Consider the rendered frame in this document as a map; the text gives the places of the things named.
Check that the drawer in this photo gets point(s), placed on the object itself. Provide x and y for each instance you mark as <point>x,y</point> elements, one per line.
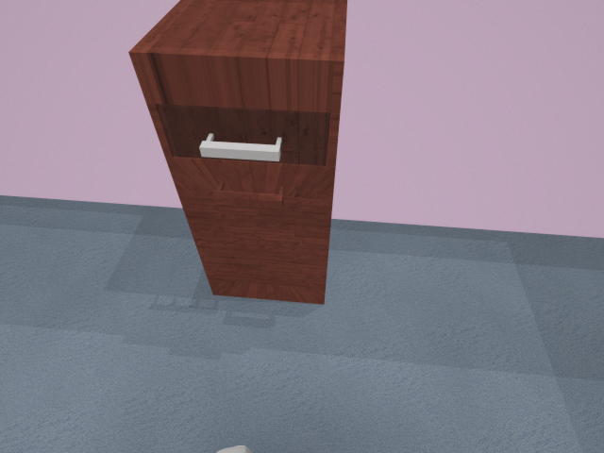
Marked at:
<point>304,133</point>

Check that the handle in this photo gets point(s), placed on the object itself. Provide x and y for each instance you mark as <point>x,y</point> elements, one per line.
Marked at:
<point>253,151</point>
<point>260,200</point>

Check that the cabinet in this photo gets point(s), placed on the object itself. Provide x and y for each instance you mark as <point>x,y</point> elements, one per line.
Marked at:
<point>252,54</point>

